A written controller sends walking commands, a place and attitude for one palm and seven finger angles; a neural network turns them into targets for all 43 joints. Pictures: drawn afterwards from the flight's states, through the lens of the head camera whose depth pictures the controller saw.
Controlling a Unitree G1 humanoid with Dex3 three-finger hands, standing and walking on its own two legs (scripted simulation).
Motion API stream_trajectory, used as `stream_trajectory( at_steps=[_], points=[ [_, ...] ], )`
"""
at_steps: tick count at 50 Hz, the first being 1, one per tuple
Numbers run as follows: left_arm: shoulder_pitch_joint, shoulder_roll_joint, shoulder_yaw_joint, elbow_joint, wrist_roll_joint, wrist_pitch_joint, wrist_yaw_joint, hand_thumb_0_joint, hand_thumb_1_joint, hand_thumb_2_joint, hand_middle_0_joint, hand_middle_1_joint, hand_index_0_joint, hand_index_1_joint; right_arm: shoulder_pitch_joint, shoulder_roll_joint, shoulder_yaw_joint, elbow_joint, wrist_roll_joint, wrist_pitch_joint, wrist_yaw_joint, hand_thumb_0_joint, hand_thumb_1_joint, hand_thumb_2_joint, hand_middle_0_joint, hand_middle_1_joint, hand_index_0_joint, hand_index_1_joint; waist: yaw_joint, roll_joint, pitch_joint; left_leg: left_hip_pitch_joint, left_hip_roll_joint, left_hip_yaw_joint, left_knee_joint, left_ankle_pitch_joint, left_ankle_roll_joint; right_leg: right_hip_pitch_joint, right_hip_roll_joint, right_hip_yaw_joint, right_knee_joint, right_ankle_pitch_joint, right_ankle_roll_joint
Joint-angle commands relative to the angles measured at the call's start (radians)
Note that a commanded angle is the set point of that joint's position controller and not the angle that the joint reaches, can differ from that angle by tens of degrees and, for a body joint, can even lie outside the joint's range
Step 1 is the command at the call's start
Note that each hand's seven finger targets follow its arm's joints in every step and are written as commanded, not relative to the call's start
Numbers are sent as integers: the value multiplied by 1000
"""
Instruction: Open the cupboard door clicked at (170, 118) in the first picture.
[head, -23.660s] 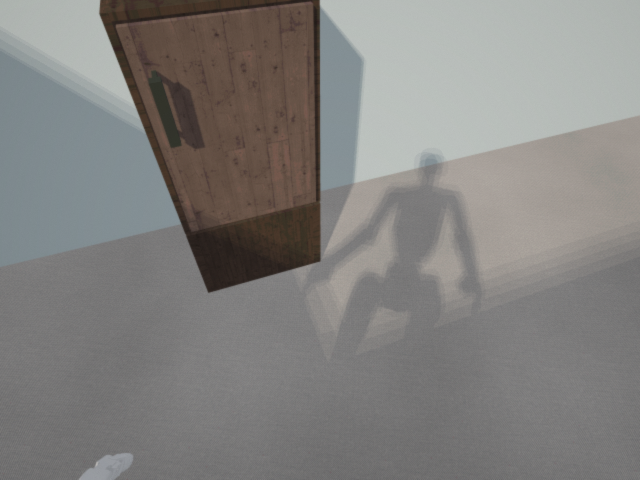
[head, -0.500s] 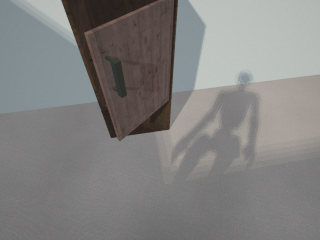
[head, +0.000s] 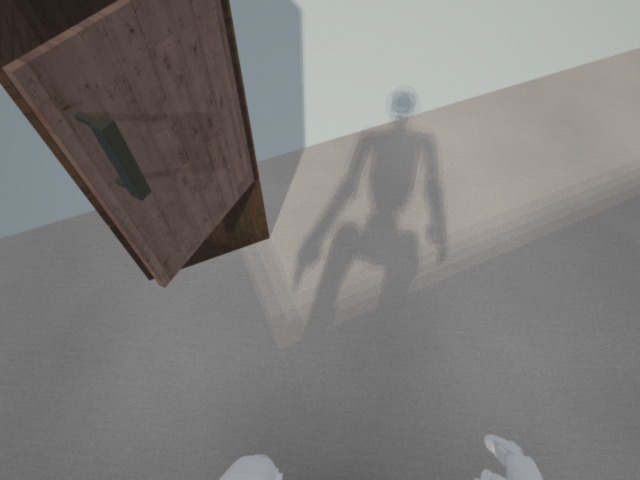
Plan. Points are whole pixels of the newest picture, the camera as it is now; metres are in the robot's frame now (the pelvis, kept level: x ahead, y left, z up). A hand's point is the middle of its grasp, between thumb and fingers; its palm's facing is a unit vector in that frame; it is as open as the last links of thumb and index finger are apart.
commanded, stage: walk to a spot facing it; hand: left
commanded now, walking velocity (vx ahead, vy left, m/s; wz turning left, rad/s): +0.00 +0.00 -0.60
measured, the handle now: (113, 157) +0.54 +0.40 +0.01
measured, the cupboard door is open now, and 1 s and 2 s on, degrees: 38 38 38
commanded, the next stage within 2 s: turn to face it in 1.96 s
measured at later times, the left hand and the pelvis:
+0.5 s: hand (210, 443) +0.17 +0.18 -0.17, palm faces -0.28 -0.92 -0.29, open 7.4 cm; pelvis +0.01 -0.01 -0.01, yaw -18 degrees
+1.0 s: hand (343, 344) +0.33 +0.00 -0.16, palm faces -0.63 -0.74 -0.22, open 7.4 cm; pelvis +0.09 -0.08 -0.02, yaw -37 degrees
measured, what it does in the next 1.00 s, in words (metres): walks ahead, turning right: left foot, then right foot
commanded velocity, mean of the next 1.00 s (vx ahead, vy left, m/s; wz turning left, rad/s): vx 0.15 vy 0.00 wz -0.59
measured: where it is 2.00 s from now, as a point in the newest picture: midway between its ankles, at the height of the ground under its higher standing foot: (465, 409)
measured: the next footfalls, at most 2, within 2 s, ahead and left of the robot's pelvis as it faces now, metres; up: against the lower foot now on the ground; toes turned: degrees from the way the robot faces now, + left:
left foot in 0.08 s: +0.04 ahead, +0.15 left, +0.00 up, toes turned -4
right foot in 0.38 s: +0.03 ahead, -0.13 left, +0.00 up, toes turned -16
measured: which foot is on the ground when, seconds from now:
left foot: up 0.00-0.06, down 0.08-0.38, up 0.40-0.64, down 0.66-1.00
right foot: down 0.00-0.08, up 0.10-0.36, down 0.38-0.64, up 0.66-0.98, down 1.00-1.00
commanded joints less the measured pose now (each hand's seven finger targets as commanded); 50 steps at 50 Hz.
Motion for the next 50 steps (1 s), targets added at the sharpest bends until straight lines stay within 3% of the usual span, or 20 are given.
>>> stream_trajectory(
  at_steps=[1,2,4,5,10,17,19,21,26,30,31,32,33,35,40,45,47,48,49,50],
  points=[
    [-23,202,50,-80,-2,-6,12,0,900,900,-200,-300,-200,-300,130,-83,-17,-43,11,-27,-13,0,-900,-900,200,300,200,300,-67,-107,-185,194,-9,-14,-319,153,11,67,-200,258,-25,403,-89],
    [-31,171,41,-89,-8,-5,10,0,900,900,-200,-300,-200,-300,161,-118,-25,-29,7,-35,-18,0,-900,-900,200,300,200,300,-80,-23,-201,367,55,-57,-440,229,24,-71,-133,197,31,265,-37],
    [-64,124,26,-135,-16,-6,-11,0,900,900,-200,-300,-200,-300,208,-264,-49,-45,-22,-41,-29,0,-900,-900,200,300,200,300,-98,337,-163,415,479,-441,-569,418,216,-319,-6,-103,424,-410,71],
    [-83,148,31,-142,-5,-5,-16,0,900,900,-200,-300,-200,-300,188,-248,-41,-56,-32,-36,-29,0,-900,-900,200,300,200,300,-89,224,-128,312,487,-398,-540,495,268,-300,-50,-88,576,-391,80],
    [-62,107,25,-135,-4,7,-43,0,900,900,-200,-300,-200,-300,118,-181,-22,-80,-38,-42,-23,0,-900,-900,200,300,200,300,-31,268,-115,276,273,-23,-419,766,169,-245,-88,-194,562,-265,95],
    [12,138,26,-117,-5,-8,-51,0,900,900,-200,-300,-200,-300,158,-223,-41,-74,-24,-29,-3,0,-900,-900,200,300,200,300,-3,174,-148,147,244,80,-219,533,78,146,-66,-278,33,38,36],
    [137,338,64,-85,5,-22,-19,0,900,900,-200,-300,-200,-300,99,-99,-12,-141,-3,-26,4,0,-900,-900,200,300,200,300,67,-324,-193,-195,28,142,251,-231,-17,345,-474,302,-126,616,-164],
    [79,321,57,-101,-6,-11,-6,0,900,900,-200,-300,-200,-300,94,-123,-12,-139,4,-17,6,0,-900,-900,200,300,200,300,41,-229,-121,-237,88,-7,365,-173,2,214,-449,274,-161,228,-235],
    [-58,244,37,-132,5,-13,7,0,900,900,-200,-300,-200,-300,130,-88,-6,-84,-2,-14,12,0,-900,-900,200,300,200,300,-37,-112,-163,-26,53,36,82,-25,-15,81,-301,137,-88,325,-162],
    [-105,233,34,-134,-3,-6,-11,0,900,900,-200,-300,-200,-300,273,-93,-6,-42,-10,-30,13,0,-900,-900,200,300,200,300,-95,-85,-157,258,1,99,-270,132,-11,-104,-217,140,-91,-182,-94],
    [-117,193,24,-148,-6,-4,-20,0,900,900,-200,-300,-200,-300,323,-140,-16,-28,-16,-40,6,0,-900,-900,200,300,200,300,-120,21,-141,391,60,31,-401,59,11,-257,-150,92,-24,-348,-50],
    [-116,123,6,-171,-11,-3,-31,0,900,900,-200,-300,-200,-300,387,-241,-41,-20,-33,-49,1,0,-900,-900,200,300,200,300,-150,318,-144,466,302,-296,-571,-231,89,-432,-12,-55,258,-457,6],
    [-193,123,12,-212,-11,-6,-38,0,900,900,-200,-300,-200,-300,433,-315,-52,-15,-43,-58,-10,0,-900,-900,200,300,200,300,-175,379,-96,385,523,-562,-713,-380,197,-497,-29,-146,491,-426,39],
    [-214,138,30,-208,3,-28,-64,0,900,900,-200,-300,-200,-300,347,-267,-37,-49,-46,-75,-2,0,-900,-900,200,300,200,300,-112,108,-33,248,473,-462,-711,-239,236,-439,-118,-120,640,-262,38],
    [-203,57,2,-170,2,-24,-91,0,900,900,-200,-300,-200,-300,351,-176,-10,-8,-41,-95,2,0,-900,-900,200,300,200,300,-85,222,-59,308,283,19,-595,253,127,-351,-138,-245,481,-96,60],
    [-253,58,-8,-173,-1,-34,-92,0,900,900,-200,-300,-200,-300,413,-191,-17,20,-43,-90,12,0,-900,-900,200,300,200,300,-113,231,-90,343,319,125,-522,399,122,-183,-103,-335,216,-126,35],
    [-156,88,3,-144,0,-37,-86,0,900,900,-200,-300,-200,-300,377,-196,-19,11,-40,-83,18,0,-900,-900,200,300,200,300,-52,176,-110,250,313,178,-389,381,95,30,-73,-353,95,-88,7],
    [-8,130,19,-91,4,-43,-78,0,900,900,-200,-300,-200,-300,335,-187,-15,3,-31,-84,21,0,-900,-900,200,300,200,300,27,96,-159,120,263,235,-191,433,64,271,-59,-330,39,-68,-28],
    [172,258,54,-47,11,-57,-60,0,900,900,-200,-300,-200,-300,277,-121,2,-42,-8,-87,33,0,-900,-900,200,300,200,300,118,-205,-238,-183,149,315,148,191,11,547,-316,63,-94,-231,-129],
    [252,345,72,-19,-11,-54,-41,0,900,900,-200,-300,-200,-300,184,-100,9,-100,-3,-87,30,0,-900,-900,200,300,200,300,140,-323,-228,-369,62,173,399,-201,-2,530,-500,427,-241,-141,-213]
  ],
)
